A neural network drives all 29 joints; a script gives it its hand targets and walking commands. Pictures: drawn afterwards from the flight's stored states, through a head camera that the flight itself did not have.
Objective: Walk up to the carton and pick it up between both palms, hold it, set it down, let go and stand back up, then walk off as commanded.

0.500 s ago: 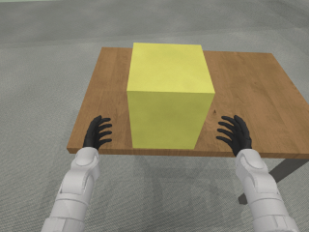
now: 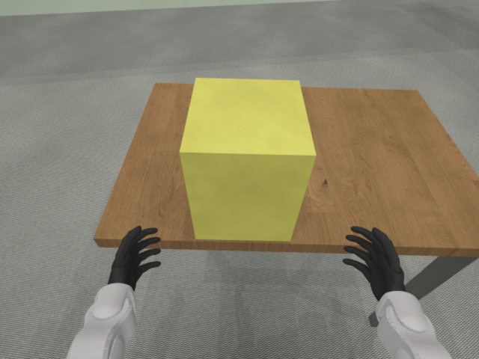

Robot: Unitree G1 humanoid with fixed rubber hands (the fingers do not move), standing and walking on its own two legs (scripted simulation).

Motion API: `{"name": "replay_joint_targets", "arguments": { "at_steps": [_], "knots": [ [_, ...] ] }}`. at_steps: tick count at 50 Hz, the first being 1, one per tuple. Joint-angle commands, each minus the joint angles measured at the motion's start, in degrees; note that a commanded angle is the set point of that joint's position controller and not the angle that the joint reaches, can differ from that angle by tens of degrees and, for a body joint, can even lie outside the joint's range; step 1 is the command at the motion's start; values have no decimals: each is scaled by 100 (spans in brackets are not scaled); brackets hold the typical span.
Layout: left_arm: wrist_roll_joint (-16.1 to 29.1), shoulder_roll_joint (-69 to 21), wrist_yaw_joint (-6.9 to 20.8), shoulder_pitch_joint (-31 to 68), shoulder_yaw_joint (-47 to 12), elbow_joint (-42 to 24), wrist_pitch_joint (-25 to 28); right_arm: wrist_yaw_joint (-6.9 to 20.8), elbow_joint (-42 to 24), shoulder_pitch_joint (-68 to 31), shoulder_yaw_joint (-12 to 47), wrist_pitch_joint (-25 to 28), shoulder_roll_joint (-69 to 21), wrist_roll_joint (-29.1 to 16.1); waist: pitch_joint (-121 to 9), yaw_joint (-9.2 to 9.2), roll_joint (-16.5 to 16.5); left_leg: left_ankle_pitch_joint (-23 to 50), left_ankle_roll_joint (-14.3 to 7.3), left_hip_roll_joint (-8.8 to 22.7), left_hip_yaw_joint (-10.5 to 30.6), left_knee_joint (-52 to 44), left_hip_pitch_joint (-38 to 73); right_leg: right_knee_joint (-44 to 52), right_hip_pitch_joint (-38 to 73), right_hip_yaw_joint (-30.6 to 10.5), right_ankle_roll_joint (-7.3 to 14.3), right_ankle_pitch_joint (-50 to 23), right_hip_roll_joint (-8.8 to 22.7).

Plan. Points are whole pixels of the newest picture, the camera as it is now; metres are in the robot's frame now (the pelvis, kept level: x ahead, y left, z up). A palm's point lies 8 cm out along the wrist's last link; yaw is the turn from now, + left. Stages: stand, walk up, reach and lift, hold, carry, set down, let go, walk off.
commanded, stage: set down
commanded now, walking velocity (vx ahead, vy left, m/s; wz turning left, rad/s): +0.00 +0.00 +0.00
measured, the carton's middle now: (245, 163) +0.46 +0.04 +0.06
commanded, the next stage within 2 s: let go in 1.84 s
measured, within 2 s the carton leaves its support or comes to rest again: neither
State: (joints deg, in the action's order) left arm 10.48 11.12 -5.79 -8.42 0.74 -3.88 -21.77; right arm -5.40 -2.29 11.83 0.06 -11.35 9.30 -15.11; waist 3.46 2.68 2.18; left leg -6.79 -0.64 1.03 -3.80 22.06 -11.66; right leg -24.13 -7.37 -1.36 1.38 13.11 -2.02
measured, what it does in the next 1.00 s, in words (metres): stands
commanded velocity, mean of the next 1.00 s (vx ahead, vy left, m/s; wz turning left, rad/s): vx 0.00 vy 0.00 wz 0.00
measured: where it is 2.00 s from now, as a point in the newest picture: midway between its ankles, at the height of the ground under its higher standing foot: outside the picture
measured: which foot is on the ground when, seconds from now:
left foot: down 0.00-1.00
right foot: down 0.00-1.00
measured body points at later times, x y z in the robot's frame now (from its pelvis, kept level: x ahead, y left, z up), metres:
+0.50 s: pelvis +0.00 -0.01 +0.00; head -0.02 +0.00 +0.45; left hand +0.19 +0.22 +0.01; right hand +0.20 -0.19 +0.01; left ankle +0.06 +0.11 -0.74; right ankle +0.00 -0.10 -0.74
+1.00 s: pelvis +0.03 +0.02 +0.00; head +0.06 +0.03 +0.45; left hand +0.19 +0.25 -0.04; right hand +0.22 -0.18 -0.04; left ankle +0.06 +0.11 -0.74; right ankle +0.00 -0.10 -0.74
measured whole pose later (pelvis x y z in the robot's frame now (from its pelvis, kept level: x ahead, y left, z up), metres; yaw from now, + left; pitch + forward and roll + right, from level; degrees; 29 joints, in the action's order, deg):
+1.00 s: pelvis +0.03 +0.02 +0.00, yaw +0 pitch -2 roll -1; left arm 7.0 12.7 -3.7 -21.0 -1.3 3.7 -11.0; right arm -0.3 11.9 20.0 -0.3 -0.9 8.8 -7.2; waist 5.7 3.5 0.1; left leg -9.5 -1.8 0.2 -4.2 21.9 -10.5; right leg -19.1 -4.0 -1.5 0.0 13.2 -1.0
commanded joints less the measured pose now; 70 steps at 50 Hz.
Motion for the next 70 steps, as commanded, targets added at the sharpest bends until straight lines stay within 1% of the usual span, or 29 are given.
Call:
{"name": "replay_joint_targets", "arguments": {
  "at_steps": [1, 6, 9, 12, 18, 21, 25, 28, 32, 36, 43, 47, 52, 56, 60, 64, 70],
  "knots": [
    [72, 862, 33, 709, 307, -1794, 588, -41, -1885, -468, -81, 411, 486, 146, -1263, 158, -341, 419, 111, -42, 54, -264, 1332, 743, -643, -149, -167, -382, 210],
    [119, 995, 176, 115, 322, -1962, 624, -99, -2008, 190, -46, 421, 416, 232, -1058, 91, -348, 326, 118, -62, 73, -315, 1437, 855, -705, -159, -217, -538, 286],
    [120, 1050, 284, -192, 345, -2011, 644, -133, -2038, 521, -36, 417, 334, 271, -836, 71, -286, 228, 109, -75, 90, -361, 1513, 961, -803, -178, -241, -452, 326],
    [134, 1065, 364, -245, 327, -1917, 654, -136, -2011, 643, -25, 385, 247, 336, -556, 57, -260, 57, 91, -80, 92, -397, 1502, 1076, -970, -207, -223, -51, 350],
    [219, 1131, 414, 96, 196, -1465, 692, -61, -1859, 429, -34, 262, 71, 531, -80, 53, -186, -408, 29, -83, 22, -431, 1304, 1262, -1284, -272, -110, 1197, 391],
    [241, 1175, 373, 285, 160, -1283, 705, -20, -1723, 218, -85, 216, 49, 620, -25, 80, -190, -545, 24, -80, -4, -439, 1219, 1260, -1310, -270, -64, 1457, 409],
    [182, 1181, 296, 361, 171, -1022, 692, 44, -1361, 19, -184, 199, 95, 740, -106, 102, -278, -596, 51, -66, -34, -426, 1171, 1180, -1246, -233, -23, 1471, 409],
    [99, 1154, 248, 238, 201, -926, 692, 91, -1112, -8, -283, 247, 164, 787, -277, 106, -358, -489, 81, -40, -58, -435, 1167, 1095, -1055, -172, -27, 1177, 372],
    [-58, 1071, 219, -47, 231, -800, 737, 165, -761, 76, -354, 408, 273, 781, -552, 96, -443, -55, 140, -26, -60, -385, 1278, 1002, -828, -86, -27, 528, 305],
    [-215, 961, 213, -350, 209, -681, 870, 278, -433, 210, -335, 646, 398, 746, -775, 96, -500, 619, 233, -11, -17, -285, 1501, 966, -733, -3, -17, -90, 218],
    [-359, 770, 196, -852, 102, -573, 1333, 466, 65, 518, -313, 1263, 575, 774, -1117, 77, -447, 1938, 384, 31, 94, -36, 1919, 925, -611, 139, -12, -1097, 19],
    [-397, 683, 188, -1046, -7, -444, 1625, 542, 463, 647, -320, 1641, 643, 838, -1181, 15, -412, 2425, 450, 71, 163, 63, 2041, 918, -574, 194, 6, -1440, -65],
    [-470, 589, 186, -1190, -134, -248, 1851, 603, 994, 687, -362, 2030, 706, 904, -1144, -73, -473, 2672, 520, 106, 229, 110, 2105, 937, -537, 239, 38, -1575, -130],
    [-605, 521, 198, -1214, -162, 80, 1850, 641, 1492, 626, -406, 2198, 749, 963, -961, -105, -594, 2593, 565, 110, 242, 71, 2070, 993, -542, 239, 78, -1419, -143],
    [-735, 509, 219, -1119, -124, 449, 1777, 652, 1867, 484, -415, 2269, 766, 1065, -740, -106, -584, 2297, 550, 81, 209, 5, 1969, 1024, -541, 223, 87, -1258, -116],
    [-802, 580, 229, -878, -44, 742, 1727, 639, 1970, 266, -386, 2291, 737, 1177, -593, -74, -401, 1768, 463, 28, 134, -76, 1850, 1026, -575, 188, 42, -1114, -41],
    [-787, 771, 286, -339, 76, 1304, 1667, 584, 2069, -87, -331, 2211, 591, 1420, -372, -53, -38, 647, 262, -55, -9, -201, 1592, 1017, -778, 97, -56, -659, 133]
  ]
}}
